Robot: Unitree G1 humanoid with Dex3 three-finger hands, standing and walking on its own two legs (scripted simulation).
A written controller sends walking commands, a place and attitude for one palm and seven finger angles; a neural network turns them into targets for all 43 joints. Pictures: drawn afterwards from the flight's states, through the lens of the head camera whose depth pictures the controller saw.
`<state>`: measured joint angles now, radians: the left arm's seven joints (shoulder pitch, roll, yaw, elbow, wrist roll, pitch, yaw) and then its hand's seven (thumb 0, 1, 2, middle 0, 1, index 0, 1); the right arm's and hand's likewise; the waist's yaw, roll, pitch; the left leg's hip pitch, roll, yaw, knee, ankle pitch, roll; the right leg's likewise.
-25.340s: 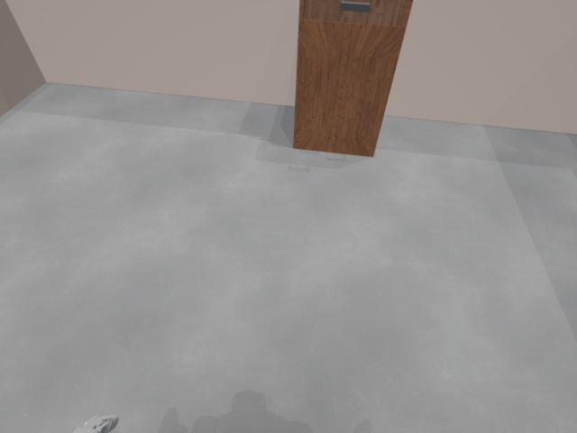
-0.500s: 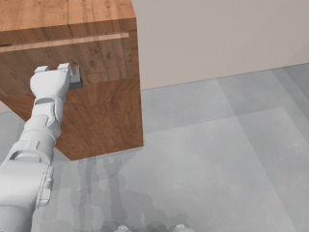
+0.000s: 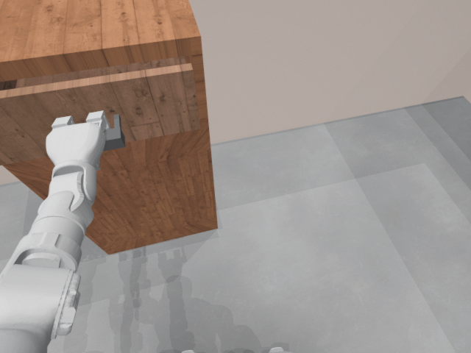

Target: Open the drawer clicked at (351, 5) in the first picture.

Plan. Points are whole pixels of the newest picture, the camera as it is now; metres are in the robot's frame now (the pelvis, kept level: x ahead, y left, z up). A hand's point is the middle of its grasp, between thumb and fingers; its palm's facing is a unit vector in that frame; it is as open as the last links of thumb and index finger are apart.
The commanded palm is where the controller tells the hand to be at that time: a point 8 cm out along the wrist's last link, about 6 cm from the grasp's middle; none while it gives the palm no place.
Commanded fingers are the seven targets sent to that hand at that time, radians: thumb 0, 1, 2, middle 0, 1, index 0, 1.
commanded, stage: pull the drawer open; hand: left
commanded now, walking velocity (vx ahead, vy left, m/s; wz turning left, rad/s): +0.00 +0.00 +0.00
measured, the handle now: (89, 133) +0.51 +0.26 +0.05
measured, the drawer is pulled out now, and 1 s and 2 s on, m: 0.04 0.28 0.30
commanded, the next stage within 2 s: open the thumb to release the handle in 1.50 s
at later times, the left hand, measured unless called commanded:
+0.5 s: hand (92, 219) +0.34 +0.23 +0.02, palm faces +0.01 -0.05 -1.00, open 5.9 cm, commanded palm +0.30 +0.22 +0.07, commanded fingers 0.00 0.90 0.90 -0.40 -1.35 -0.40 -1.35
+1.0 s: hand (93, 295) +0.22 +0.20 +0.02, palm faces +0.01 -0.08 -1.00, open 5.9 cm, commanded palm +0.18 +0.20 +0.07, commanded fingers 0.00 0.90 0.90 -0.40 -1.35 -0.40 -1.35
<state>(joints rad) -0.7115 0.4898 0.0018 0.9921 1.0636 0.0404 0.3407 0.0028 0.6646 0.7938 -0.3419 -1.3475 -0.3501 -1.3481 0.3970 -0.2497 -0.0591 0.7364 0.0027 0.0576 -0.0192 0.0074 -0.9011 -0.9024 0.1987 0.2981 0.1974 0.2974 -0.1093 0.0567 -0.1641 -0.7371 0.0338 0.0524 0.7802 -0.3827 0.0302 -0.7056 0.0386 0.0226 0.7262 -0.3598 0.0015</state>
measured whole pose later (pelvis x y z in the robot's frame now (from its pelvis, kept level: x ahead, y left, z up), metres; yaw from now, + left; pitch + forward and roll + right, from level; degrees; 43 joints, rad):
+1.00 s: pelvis +0.00 -0.04 +0.01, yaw +3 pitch +6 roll +1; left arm 0.26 0.33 -0.14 0.06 1.04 0.13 0.36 0.04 0.65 0.80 -0.28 -1.35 -0.42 -1.35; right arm 0.11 -0.24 -0.03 0.65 0.00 0.04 -0.02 0.01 -0.90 -0.90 0.20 0.30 0.20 0.30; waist 0.05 0.06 -0.11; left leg -0.41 0.02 0.02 0.65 -0.35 -0.02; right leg -0.42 0.03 0.00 0.70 -0.39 -0.05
